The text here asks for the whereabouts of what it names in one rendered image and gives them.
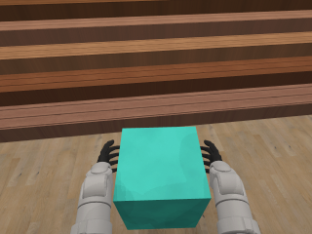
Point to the left robot forearm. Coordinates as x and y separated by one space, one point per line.
95 201

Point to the carton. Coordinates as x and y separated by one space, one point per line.
161 181

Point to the right robot forearm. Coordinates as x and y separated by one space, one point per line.
231 201

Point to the right robot hand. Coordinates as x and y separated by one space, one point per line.
213 156

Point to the left robot hand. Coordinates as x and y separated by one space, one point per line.
105 156

